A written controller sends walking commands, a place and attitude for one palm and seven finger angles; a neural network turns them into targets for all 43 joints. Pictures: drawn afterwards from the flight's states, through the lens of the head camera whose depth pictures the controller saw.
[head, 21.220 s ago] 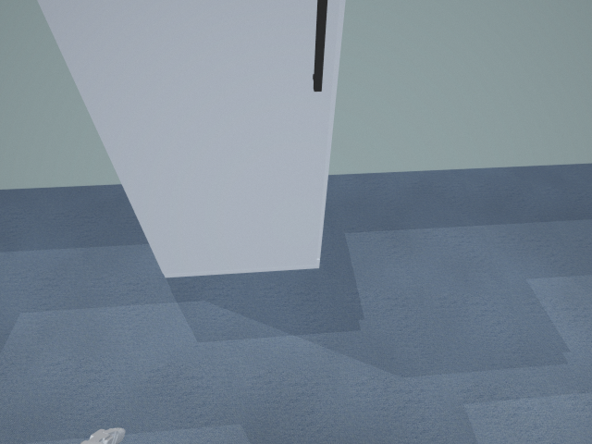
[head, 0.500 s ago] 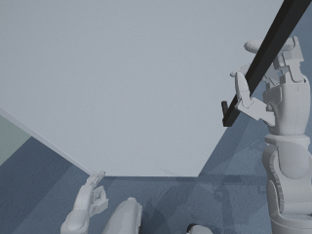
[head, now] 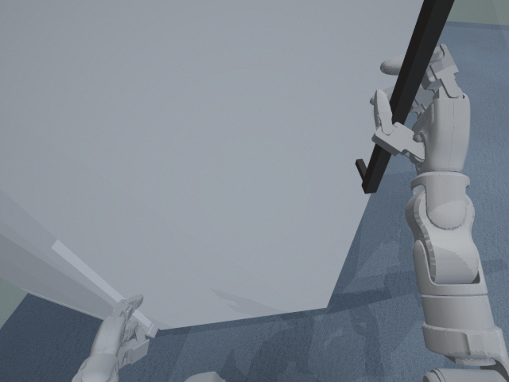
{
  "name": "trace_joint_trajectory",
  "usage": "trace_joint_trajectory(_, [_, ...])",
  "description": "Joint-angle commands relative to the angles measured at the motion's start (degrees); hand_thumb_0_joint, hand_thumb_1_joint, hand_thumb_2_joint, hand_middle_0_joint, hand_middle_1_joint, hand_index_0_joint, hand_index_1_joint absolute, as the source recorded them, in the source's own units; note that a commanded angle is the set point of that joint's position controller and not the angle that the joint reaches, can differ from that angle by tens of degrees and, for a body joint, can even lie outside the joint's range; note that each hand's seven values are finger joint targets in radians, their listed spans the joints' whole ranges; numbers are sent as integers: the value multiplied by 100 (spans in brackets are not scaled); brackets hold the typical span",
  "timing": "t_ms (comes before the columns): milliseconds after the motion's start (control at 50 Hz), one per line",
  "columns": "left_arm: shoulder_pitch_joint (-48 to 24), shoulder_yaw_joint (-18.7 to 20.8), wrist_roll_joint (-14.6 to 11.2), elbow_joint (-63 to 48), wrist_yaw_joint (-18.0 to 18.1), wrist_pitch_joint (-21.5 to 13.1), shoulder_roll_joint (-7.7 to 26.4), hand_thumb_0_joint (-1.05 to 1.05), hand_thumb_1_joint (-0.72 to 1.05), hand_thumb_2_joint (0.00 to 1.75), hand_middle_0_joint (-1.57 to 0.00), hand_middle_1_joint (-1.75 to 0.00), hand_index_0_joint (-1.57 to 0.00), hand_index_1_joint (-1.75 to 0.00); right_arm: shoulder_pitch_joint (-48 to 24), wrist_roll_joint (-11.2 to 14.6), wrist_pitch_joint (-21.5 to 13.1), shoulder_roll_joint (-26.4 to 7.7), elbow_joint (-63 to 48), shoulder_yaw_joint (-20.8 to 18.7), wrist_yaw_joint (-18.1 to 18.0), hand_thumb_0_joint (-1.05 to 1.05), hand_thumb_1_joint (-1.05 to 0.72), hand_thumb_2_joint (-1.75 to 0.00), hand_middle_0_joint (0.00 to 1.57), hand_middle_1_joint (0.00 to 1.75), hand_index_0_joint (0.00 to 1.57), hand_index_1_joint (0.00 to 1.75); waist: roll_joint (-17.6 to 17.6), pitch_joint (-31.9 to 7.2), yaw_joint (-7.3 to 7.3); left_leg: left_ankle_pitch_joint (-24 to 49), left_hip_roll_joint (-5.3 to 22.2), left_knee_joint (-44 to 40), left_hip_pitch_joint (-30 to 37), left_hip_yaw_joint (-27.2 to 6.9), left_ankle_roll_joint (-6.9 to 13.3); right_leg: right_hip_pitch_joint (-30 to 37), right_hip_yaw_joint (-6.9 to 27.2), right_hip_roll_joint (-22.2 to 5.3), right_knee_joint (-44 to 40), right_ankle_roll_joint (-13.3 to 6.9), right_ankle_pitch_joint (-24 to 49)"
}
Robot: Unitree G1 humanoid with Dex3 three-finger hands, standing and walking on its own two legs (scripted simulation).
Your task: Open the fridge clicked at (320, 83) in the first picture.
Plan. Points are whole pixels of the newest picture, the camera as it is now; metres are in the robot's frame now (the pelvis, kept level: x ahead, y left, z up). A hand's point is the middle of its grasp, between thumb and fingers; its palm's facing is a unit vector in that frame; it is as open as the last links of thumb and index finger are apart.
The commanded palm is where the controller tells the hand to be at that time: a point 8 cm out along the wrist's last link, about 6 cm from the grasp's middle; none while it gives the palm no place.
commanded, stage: stop walking and hold the door back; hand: right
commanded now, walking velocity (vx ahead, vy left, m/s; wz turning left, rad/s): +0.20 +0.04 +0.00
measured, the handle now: (394, 90) +0.40 -0.16 +0.25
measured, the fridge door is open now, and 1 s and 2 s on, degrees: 66 62 61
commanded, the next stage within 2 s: loosen the grip on the handle in 0.50 s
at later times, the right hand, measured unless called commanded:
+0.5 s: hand (371, 104) +0.40 -0.14 +0.23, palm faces +0.17 +0.97 -0.17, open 5.3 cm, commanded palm +0.37 -0.20 +0.21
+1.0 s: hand (381, 107) +0.40 -0.15 +0.23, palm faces +0.15 +0.97 -0.17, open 12.6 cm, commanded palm +0.37 -0.21 +0.23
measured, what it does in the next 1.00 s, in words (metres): steps on the spot: left foot, then right foot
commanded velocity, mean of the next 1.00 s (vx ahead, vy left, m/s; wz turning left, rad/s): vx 0.07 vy -0.03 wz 0.00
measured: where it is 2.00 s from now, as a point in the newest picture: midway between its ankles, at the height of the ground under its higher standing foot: outside the picture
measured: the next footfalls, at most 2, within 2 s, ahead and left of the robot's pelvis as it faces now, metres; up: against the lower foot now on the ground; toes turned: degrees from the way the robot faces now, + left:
left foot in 0.32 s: -0.01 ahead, +0.18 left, +0.00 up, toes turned +2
right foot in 0.58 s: +0.07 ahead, -0.11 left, +0.00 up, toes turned -4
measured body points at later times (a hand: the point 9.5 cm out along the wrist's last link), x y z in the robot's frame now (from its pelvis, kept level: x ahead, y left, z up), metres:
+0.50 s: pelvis -0.04 +0.03 +0.01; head -0.04 +0.04 +0.46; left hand +0.05 +0.31 -0.11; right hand +0.38 -0.19 +0.24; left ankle -0.05 +0.18 -0.73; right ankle +0.01 -0.09 -0.70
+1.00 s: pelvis -0.05 +0.01 +0.00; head -0.04 +0.00 +0.45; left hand +0.05 +0.24 -0.11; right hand +0.39 -0.21 +0.23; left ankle -0.05 +0.18 -0.73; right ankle +0.03 -0.11 -0.73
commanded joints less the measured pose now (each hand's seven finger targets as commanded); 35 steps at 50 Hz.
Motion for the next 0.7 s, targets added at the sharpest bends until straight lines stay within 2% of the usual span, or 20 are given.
trace_joint_trajectory(0, [-117, 123, -66, -573, -14, -285, 510, 0, 90, 90, -20, -30, -20, -30, -3690, 0, -355, -373, -222, 49, 45, 0, -90, -90, 45, 140, 45, 140, -936, -1843, 335, -280, -154, 1811, -1051, -697, 15, 1687, 2274, -2076, -1369, -504, 2479])
trace_joint_trajectory(40, [-33, 107, -85, -447, 32, -258, 510, 0, 90, 90, -20, -30, -20, -30, -3957, 46, -188, -120, 485, 264, 143, 0, -90, -90, 45, 140, 45, 140, -579, -1720, 336, 97, -181, 1808, -1017, -574, -43, 1523, 1870, -1868, -1535, -440, 1920])
trace_joint_trajectory(180, [120, -30, -3, -304, 192, -297, 523, 0, 90, 90, -20, -30, -20, -30, -4783, 96, -136, -478, 2034, 4, 210, 0, -90, -90, 45, 140, 45, 140, -1118, -1937, 211, -89, -360, 101, -26, -89, -20, 1009, 1572, -1621, -1767, -376, 56])
trace_joint_trajectory(240, [108, -20, 53, -265, 229, -301, 579, 0, 90, 90, -20, -30, -20, -30, -4749, 101, -192, -863, 2489, -365, 170, 0, -90, -90, 45, 140, 45, 140, -1057, -2089, 107, 85, -437, -1384, 1312, 91, 87, 319, 1233, -1419, -1469, -106, -780])
trace_joint_trajectory(260, [168, -30, 67, -228, 241, -281, 599, 0, 90, 90, -20, -30, -20, -30, -4716, 95, -186, -993, 2765, -414, 169, 0, -90, -90, 45, 140, 45, 140, -865, -2028, 141, 116, -265, -1903, 1894, -162, 195, -204, 1115, -1202, -1151, 24, -855])
trace_joint_trajectory(280, [168, 4, 73, -199, 244, -260, 564, 0, 90, 90, -20, -30, -20, -30, -4714, 58, -210, -1330, 2986, -676, 150, 0, -90, -90, 45, 140, 45, 140, -187, -1973, 87, -329, 442, -2397, 2272, -1225, 528, -880, 722, -924, -210, 223, -848])
trace_joint_trajectory(300, [233, 56, 93, -222, 268, -225, 520, 0, 90, 90, -20, -30, -20, -30, -4628, 39, -216, -1805, 3222, -1038, 136, 0, -90, -90, 45, 140, 45, 140, 995, -1651, 72, -738, 1484, -3043, 2329, -2848, 1043, -1769, 391, -379, 841, 542, -868])
trace_joint_trajectory(320, [140, 131, 141, -255, 289, -272, 638, 0, 90, 90, -20, -30, -20, -30, -4674, 68, -313, -1972, 3326, -1224, 170, 0, -90, -90, 45, 140, 45, 140, 785, -1297, -75, -30, 1958, -3285, 2087, -3314, 1317, -2064, 530, -286, 1924, 668, -1087])
trace_joint_trajectory(360, [321, 212, -6, -101, 239, -397, 701, 0, 90, 90, -20, -30, -20, -30, -4807, 22, -273, -2027, 3360, -1227, 181, 0, -90, -90, 45, 140, 45, 140, 1584, -1470, 78, 666, 1715, -2794, 2280, -2751, 1120, -2249, 959, -387, 2442, 655, -931])
trace_joint_trajectory(400, [340, 163, 16, -21, 262, -418, 681, 0, 90, 90, -20, -30, -20, -30, -4734, -1, -378, -2070, 3482, -1409, 199, 0, -90, -90, 45, 140, 45, 140, 1135, -1510, 66, 2305, 1422, -2336, 2186, -1561, 936, -1715, 637, -456, 1898, 666, -717])
trace_joint_trajectory(440, [307, 167, 34, -63, 292, -366, 668, 0, 90, 90, -20, -30, -20, -30, -4248, -38, -418, -2193, 3504, -1558, 241, 0, -90, -90, 45, 140, 45, 140, 1047, -1460, 21, 2965, 1229, -2143, 1861, -1199, 823, -973, 180, -353, 844, 636, -473])
trace_joint_trajectory(500, [338, 237, 37, -108, 259, -329, 695, 0, 90, 90, -20, -30, -20, -30, -3924, 37, -521, -1899, 2937, -1410, 283, 0, -90, -90, 45, 140, 45, 140, 837, -1691, 188, 2660, 939, -1729, 1399, -764, 513, 343, -122, -233, -550, 694, 899])
trace_joint_trajectory(520, [276, 284, 24, -142, 234, -331, 733, 0, 90, 90, -20, -30, -20, -30, -3879, 65, -572, -1642, 2675, -1224, 313, 0, -90, -90, 45, 140, 45, 140, 512, -1707, 219, 2265, 689, -1459, 1049, -636, 376, 761, 10, -414, -751, 668, 1433])
trace_joint_trajectory(560, [151, 312, -80, -371, 153, -347, 831, 0, 90, 90, -20, -30, -20, -30, -4168, 156, -653, -826, 2026, -553, 412, 0, -90, -90, 45, 140, 45, 140, -847, -1918, 238, 1102, -119, -714, 712, -194, 51, 927, 1104, -1403, -854, 230, 2269])
trace_joint_trajectory(580, [711, 705, 5, -124, -20, -637, 1047, 0, 90, 90, -20, -30, -20, -30, -7401, -429, -702, -4554, 2919, -3187, 402, 0, -90, -90, 45, 140, 45, 140, 526, -1402, -26, 1327, -41, -1110, 640, -817, 411, 597, 424, -1066, -919, 9, 1889])
trace_joint_trajectory(600, [996, 444, 144, -142, -62, -987, 999, 0, 90, 90, -20, -30, -20, -30, -6491, -564, -510, -2669, 3958, -1743, 648, 0, -78, -84, 45, 140, 45, 140, 845, -2905, 728, 1963, -482, -1093, 252, -141, 483, 1029, 534, -418, -1052, 484, 2056])
trace_joint_trajectory(620, [967, 541, -31, -140, -118, -996, 956, 0, 90, 90, -20, -30, -20, -30, -4999, -397, -368, -1466, 4092, -1458, 879, 0, -66, -78, 45, 140, 45, 140, 343, -2816, 234, 1741, -363, -1188, 54, -184, 450, 1041, 426, -490, -700, 608, 1937])
trace_joint_trajectory(640, [919, 426, -36, -71, -110, -952, 1003, 0, 90, 90, -20, -30, -20, -30, -4960, -92, -485, -2134, 3609, -2075, 848, 0, -54, -73, 45, 140, 45, 140, -597, -2843, 119, 1561, -354, -1317, 39, -248, 370, 1324, 573, -539, -724, 699, 1635])
trace_joint_trajectory(660, [834, 375, 17, -109, -143, -924, 922, 0, 90, 90, -20, -30, -20, -30, -4547, -131, -547, -1937, 3481, -1903, 763, 0, -42, -67, 45, 140, 45, 140, -1528, -2686, 7, 1425, -326, -1357, 97, -253, 400, 1365, 543, -476, -716, 789, 1532])
trace_joint_trajectory(680, [711, 345, 37, -263, -181, -962, 898, 0, 90, 90, -20, -30, -20, -30, -4820, -141, -622, -1649, 2914, -1514, 686, 0, -30, -61, 45, 140, 45, 140, -1274, -2607, 132, 1240, -364, -1421, -26, -281, 385, 1338, 598, -531, -854, 764, 935])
